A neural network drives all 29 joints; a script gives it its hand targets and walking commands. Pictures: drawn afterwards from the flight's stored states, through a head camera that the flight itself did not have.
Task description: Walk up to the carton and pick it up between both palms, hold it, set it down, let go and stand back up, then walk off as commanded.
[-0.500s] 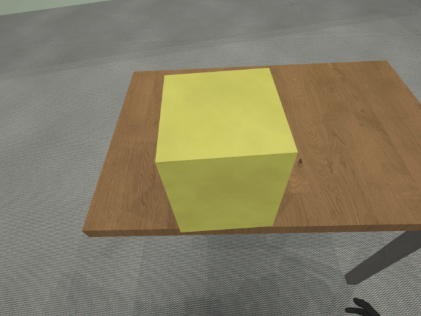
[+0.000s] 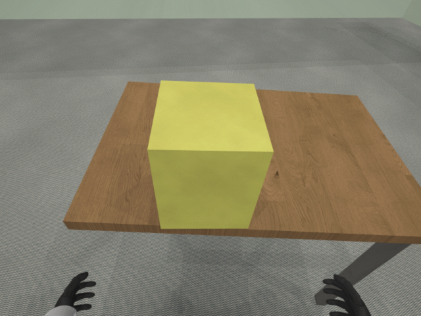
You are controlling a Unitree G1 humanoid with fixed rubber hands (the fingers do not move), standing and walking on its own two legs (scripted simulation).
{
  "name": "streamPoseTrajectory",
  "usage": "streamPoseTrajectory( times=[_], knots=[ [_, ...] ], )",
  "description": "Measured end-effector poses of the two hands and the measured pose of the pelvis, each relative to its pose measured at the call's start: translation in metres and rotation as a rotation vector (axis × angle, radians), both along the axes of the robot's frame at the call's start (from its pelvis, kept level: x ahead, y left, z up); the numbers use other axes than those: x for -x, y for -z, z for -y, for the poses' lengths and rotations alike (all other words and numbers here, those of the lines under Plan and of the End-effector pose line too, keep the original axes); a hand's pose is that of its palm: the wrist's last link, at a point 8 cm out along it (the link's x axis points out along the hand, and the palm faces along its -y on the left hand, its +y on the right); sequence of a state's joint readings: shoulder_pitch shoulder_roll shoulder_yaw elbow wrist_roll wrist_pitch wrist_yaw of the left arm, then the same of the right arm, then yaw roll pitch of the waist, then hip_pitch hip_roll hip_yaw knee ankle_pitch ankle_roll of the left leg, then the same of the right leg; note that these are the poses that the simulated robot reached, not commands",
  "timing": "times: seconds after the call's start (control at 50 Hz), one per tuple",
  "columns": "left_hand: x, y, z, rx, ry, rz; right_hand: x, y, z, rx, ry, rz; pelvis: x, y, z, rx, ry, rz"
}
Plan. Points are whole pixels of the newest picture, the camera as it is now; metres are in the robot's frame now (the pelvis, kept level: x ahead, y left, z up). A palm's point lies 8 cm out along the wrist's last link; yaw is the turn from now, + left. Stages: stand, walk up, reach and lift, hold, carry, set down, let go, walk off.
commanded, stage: reach and lift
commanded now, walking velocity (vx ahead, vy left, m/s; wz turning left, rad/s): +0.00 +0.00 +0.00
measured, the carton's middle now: (206, 157) +0.42 +0.05 +0.07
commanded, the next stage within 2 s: none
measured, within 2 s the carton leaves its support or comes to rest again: neither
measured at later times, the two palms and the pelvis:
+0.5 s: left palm (63, 303) +0.14 +0.27 -0.01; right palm (338, 309) +0.15 -0.19 -0.01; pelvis -0.03 +0.00 +0.01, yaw +3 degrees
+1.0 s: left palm out of the picture +0.09 +0.30 +0.03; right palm (289, 273) +0.19 -0.11 +0.02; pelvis -0.01 +0.01 +0.01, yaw +10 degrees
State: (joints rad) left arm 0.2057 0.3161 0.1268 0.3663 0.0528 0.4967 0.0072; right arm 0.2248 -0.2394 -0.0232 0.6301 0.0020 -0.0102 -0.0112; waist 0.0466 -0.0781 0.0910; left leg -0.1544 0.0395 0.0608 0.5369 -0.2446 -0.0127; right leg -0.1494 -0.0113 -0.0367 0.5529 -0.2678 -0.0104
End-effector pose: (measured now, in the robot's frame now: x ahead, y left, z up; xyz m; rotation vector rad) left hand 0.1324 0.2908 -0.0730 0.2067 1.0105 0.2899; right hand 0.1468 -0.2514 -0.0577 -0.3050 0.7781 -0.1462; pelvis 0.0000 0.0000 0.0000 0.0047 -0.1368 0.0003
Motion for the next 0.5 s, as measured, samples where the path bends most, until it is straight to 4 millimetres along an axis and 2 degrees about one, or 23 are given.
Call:
streamPoseTrajectory(
  times=[0.08,0.14,0.22,0.3,0.4,0.5],
  knots=[
    [0.025,-0.003,-0.011,-0.015,-0.048,-0.007,0.004,-0.005,-0.007,-0.034,-0.003,0.004,0.005,-0.002,0.004,-0.001,0.001,0.033],
    [0.034,-0.010,-0.009,-0.022,-0.045,0.011,0.007,-0.002,-0.021,-0.090,-0.019,0.002,0.012,-0.003,0.006,0.002,-0.006,0.048],
    [0.034,-0.025,0.002,-0.019,-0.020,0.075,0.010,0.007,-0.042,-0.169,-0.044,0.004,0.021,-0.003,0.008,0.004,-0.039,0.052],
    [0.022,-0.048,0.017,-0.002,0.000,0.182,0.011,0.008,-0.059,-0.217,-0.060,0.034,0.028,-0.003,0.010,-0.003,-0.079,0.043],
    [0.007,-0.071,0.027,0.060,0.018,0.283,0.009,-0.019,-0.069,-0.238,-0.010,0.134,0.028,-0.007,0.009,-0.028,-0.074,0.023],
    [-0.003,-0.068,0.022,0.090,0.032,0.283,-0.002,-0.050,-0.061,-0.170,0.022,0.203,0.030,-0.009,0.005,-0.016,-0.050,0.026]
  ],
)
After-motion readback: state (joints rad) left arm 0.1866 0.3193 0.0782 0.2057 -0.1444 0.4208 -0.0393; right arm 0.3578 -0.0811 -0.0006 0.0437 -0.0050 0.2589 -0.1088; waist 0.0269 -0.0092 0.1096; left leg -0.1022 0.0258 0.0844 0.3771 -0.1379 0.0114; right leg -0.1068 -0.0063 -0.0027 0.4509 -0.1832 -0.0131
